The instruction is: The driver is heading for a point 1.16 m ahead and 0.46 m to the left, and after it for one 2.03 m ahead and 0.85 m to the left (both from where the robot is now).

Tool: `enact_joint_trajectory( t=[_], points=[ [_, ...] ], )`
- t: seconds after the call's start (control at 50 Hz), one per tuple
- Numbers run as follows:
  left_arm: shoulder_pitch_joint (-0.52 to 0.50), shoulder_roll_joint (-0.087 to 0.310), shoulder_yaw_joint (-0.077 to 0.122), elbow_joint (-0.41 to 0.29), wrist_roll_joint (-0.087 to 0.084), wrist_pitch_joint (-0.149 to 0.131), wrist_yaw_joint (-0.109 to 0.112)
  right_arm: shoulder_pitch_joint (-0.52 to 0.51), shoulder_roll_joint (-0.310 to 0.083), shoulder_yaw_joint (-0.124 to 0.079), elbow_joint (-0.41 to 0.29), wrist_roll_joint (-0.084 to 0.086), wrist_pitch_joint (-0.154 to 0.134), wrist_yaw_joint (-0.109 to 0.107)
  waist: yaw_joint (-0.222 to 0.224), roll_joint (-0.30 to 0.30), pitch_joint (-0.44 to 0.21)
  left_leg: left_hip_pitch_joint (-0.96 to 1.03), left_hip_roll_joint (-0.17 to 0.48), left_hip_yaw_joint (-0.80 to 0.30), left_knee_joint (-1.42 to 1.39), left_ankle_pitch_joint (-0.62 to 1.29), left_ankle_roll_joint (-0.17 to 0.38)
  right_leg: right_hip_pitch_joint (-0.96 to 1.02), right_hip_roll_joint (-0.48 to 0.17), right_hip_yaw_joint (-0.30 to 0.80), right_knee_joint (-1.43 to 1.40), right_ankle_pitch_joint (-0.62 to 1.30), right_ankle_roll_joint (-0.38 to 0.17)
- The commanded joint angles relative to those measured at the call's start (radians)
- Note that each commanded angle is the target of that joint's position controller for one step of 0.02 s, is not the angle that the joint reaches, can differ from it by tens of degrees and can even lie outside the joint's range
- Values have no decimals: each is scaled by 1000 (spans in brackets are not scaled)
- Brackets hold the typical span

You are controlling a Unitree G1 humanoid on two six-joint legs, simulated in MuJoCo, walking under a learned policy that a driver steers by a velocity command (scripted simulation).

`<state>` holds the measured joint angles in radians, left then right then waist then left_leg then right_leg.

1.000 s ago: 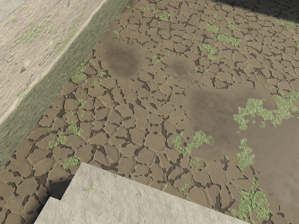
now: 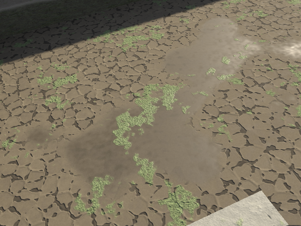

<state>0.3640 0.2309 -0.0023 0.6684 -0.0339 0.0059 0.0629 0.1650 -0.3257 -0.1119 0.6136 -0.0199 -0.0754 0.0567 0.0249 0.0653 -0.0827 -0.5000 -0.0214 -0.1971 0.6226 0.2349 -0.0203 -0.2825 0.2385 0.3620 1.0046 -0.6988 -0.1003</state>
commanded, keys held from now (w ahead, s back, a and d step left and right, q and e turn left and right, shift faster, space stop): shift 0.16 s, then q+shift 0.82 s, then shift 0.02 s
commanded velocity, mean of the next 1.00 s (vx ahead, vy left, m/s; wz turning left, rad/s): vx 0.14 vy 0.00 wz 0.51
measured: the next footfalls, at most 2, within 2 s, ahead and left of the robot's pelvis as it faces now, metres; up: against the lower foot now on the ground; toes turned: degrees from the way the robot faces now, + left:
left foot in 0.10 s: +0.13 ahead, +0.17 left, -0.17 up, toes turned -6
right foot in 0.46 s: +0.28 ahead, -0.09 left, -0.17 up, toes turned +15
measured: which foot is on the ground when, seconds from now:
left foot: up 0.00-0.08, down 0.10-0.48, up 0.50-0.76, down 0.78-1.00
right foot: down 0.00-0.12, up 0.14-0.44, down 0.46-0.78, up 0.80-1.00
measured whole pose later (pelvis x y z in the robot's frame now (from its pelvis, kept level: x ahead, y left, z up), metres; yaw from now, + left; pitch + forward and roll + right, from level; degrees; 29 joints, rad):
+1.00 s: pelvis +0.17 +0.07 -0.12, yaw +37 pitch +2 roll -3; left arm 0.04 0.29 0.07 0.63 0.02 0.05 0.05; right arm 0.30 -0.25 -0.02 0.60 0.01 0.09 -0.04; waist -0.03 -0.05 0.03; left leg -0.38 -0.14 -0.16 0.71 -0.35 0.09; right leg -0.78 0.05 0.13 1.47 -0.26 0.07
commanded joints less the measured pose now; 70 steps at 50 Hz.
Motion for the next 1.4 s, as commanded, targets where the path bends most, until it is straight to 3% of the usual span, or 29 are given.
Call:
enact_joint_trajectory(
  t=[0.02,0.06,0.1,0.12,0.16,0.2,0.22,0.3,0.32,0.36,0.44,0.46,0.5,0.54,0.58,0.66,0.7,0.76,0.78,0.8,0.82,0.84,0.86,0.9,0.96,1.08,1.24,1.3,1.4],
  points=[
    [56,114,34,-6,-17,15,8,-139,9,15,-91,6,-29,12,86,-171,135,47,10,30,-174,-20,31,-66,-142,234,-105,452,-161],
    [52,90,30,16,-27,26,20,-61,19,11,-58,13,-26,6,61,-162,135,154,51,32,-288,46,48,-78,-114,220,39,596,-134],
    [49,30,17,70,-16,17,-5,244,31,0,64,15,-15,-12,-54,-26,80,586,106,96,-379,343,61,-349,-39,66,395,440,-52],
    [89,-10,18,108,6,-8,-39,497,-3,-13,132,26,-3,-20,-150,141,-77,1014,258,-9,-94,688,152,-666,49,-48,783,-120,24],
    [187,86,29,94,-44,-49,-49,581,-79,-6,164,45,9,-13,-142,300,-207,1170,428,-165,89,834,349,-946,-38,-108,1244,-297,133],
    [-53,68,14,20,-45,-42,-20,393,-46,21,155,32,34,-44,-106,90,-81,811,421,-296,-130,119,400,-944,-204,-175,1042,-45,145],
    [-177,68,13,-7,-24,-10,5,257,-13,53,126,-1,35,-52,-62,-66,77,436,405,-336,-232,16,381,-794,-243,-195,939,61,136],
    [-214,45,24,-93,77,-24,16,168,-61,57,95,13,33,-113,25,-52,165,96,162,-159,-217,180,275,-587,-265,-253,300,593,159],
    [-255,-6,8,-112,81,-27,1,181,-15,66,95,40,56,-132,-7,-9,86,77,89,-69,-206,157,236,-403,-238,-286,-2,736,162],
    [-234,-68,0,-120,45,-25,-22,185,-24,64,98,33,97,-137,12,109,-35,72,82,-68,-152,267,226,-152,-160,-317,-76,756,191],
    [-61,12,47,-87,53,-19,-39,50,-11,58,-3,55,115,-128,117,57,-22,0,62,-224,-46,22,183,134,-140,-291,-186,675,185],
    [8,26,57,-69,45,-25,-47,31,-1,58,-20,68,118,-125,165,43,-2,19,5,-228,79,-51,147,201,-174,-273,-359,673,151],
    [6,136,82,-61,64,-24,-59,333,109,74,-14,64,117,-121,-11,-384,-169,-143,-212,-162,579,-1013,28,432,-612,166,-472,1427,-151],
    [-128,165,95,-60,29,-19,-69,258,-15,32,-52,62,128,-120,-79,-341,-27,-318,-111,-39,828,-935,-34,212,-699,234,-568,1168,-249],
    [-255,82,71,-84,35,-11,-65,182,-76,8,-39,52,185,-135,-78,-236,56,-248,-34,24,895,-745,-63,-4,-621,-2,-584,980,-197],
    [-297,139,76,-59,39,19,-28,70,54,64,-89,48,188,-93,-76,-185,17,-47,3,205,535,-504,-20,-100,-513,-308,-550,848,-60],
    [-349,188,83,-87,62,7,-33,115,0,45,-63,45,172,-76,-95,-227,-78,181,-13,272,604,-306,-11,-170,-541,-382,-471,834,-47],
    [-285,141,83,-45,-4,7,-31,122,46,49,-94,63,180,-79,-90,-283,4,210,-29,250,120,-576,71,-132,-530,-431,-411,697,32],
    [-245,144,89,-22,-7,18,-25,186,41,37,-61,58,170,-74,-105,-203,2,328,-74,280,-51,-510,98,-150,-504,-469,-267,636,58],
    [-241,114,85,-58,13,25,-22,275,-57,1,-27,46,156,-64,-109,34,49,518,1,43,-113,-171,171,-420,-416,-492,66,221,114],
    [-274,80,72,-136,52,16,-28,245,-233,-26,-70,34,132,-49,-38,257,28,600,230,-435,-44,338,304,-720,-268,-340,382,-12,151],
    [-370,117,76,-163,49,-7,-21,205,-281,-42,-94,-15,109,-34,-113,186,-113,579,347,-589,-182,183,414,-761,-254,-183,429,19,130],
    [-455,156,90,-181,16,-1,-4,193,-231,-26,-90,-20,104,-27,-109,89,-14,507,320,-615,-227,-27,422,-789,-211,-181,462,44,129],
    [-406,156,100,-131,37,24,25,90,-133,16,-98,29,123,-63,-35,-36,42,362,234,-465,-168,-132,327,-719,-236,-160,415,247,148],
    [-302,135,102,-89,61,32,-7,-44,-91,47,-142,30,145,-111,36,-23,-23,190,138,-301,-77,108,262,-487,-192,-220,527,506,175],
    [-318,99,77,-111,50,36,-28,30,-50,84,-118,32,155,-142,-20,12,-63,332,121,-280,-4,255,241,-500,-157,-246,630,531,191],
    [-331,115,67,-144,17,44,-33,14,-26,98,-104,22,153,-130,-44,54,-35,423,148,-374,-9,255,282,-459,-153,-194,478,365,222],
    [-235,83,52,-105,-10,46,-47,0,47,114,-56,30,149,-114,-27,76,-6,384,137,-302,-44,128,265,-350,-173,-115,202,262,203],
    [-206,119,59,-100,-23,44,-64,-60,-6,77,-59,28,139,-92,-43,128,24,314,143,-244,-145,-29,270,-127,-184,-241,-108,134,174]
  ],
)
Keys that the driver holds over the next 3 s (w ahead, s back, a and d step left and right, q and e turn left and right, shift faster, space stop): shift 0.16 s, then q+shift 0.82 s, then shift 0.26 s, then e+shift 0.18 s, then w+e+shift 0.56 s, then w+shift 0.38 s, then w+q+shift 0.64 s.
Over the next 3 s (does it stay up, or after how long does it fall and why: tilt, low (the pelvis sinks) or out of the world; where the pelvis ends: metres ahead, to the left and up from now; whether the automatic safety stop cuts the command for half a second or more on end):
stays up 1.19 0.27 -0.48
